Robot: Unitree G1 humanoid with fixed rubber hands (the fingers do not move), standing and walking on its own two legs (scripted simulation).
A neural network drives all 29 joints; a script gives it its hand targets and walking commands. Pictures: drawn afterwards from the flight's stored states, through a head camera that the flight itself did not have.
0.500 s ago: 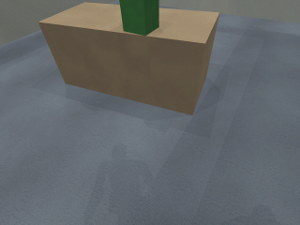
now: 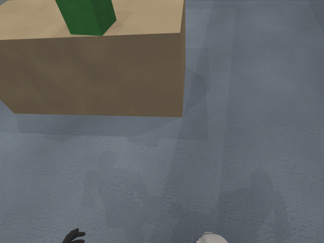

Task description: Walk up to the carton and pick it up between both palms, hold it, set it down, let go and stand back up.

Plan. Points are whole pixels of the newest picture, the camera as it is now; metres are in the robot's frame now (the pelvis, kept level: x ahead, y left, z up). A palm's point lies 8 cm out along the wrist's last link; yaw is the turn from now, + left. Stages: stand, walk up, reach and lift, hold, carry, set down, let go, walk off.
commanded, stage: walk up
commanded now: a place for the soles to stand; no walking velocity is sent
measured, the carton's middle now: (86, 4) +1.31 +0.39 +0.08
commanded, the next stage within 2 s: none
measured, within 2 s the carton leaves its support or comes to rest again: neither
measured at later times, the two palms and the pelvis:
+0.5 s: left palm (47, 182) +0.34 +0.37 -0.08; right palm (228, 216) +0.21 -0.15 -0.10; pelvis +0.21 +0.12 +0.01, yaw -6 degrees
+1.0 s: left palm (21, 154) +0.46 +0.52 -0.10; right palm (174, 125) +0.52 -0.03 -0.09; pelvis +0.41 +0.24 +0.00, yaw -4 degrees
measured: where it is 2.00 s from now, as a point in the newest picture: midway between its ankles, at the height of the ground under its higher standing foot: (111, 161)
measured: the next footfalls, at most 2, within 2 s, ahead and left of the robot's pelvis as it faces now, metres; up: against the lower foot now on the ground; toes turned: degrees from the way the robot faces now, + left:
left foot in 0.26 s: +0.26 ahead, +0.25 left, +0.00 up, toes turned +6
right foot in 0.56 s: +0.37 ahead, +0.02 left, +0.00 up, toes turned -10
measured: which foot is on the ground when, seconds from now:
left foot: up 0.00-0.24, down 0.26-0.58, up 0.60-0.94, down 0.96-1.00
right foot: down 0.00-0.28, up 0.30-0.54, down 0.56-0.98, up 1.00-1.00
